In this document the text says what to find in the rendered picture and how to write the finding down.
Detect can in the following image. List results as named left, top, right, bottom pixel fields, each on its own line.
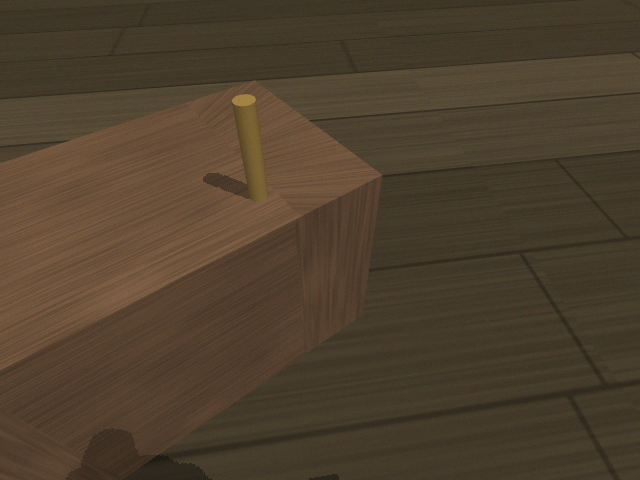
left=232, top=94, right=269, bottom=202

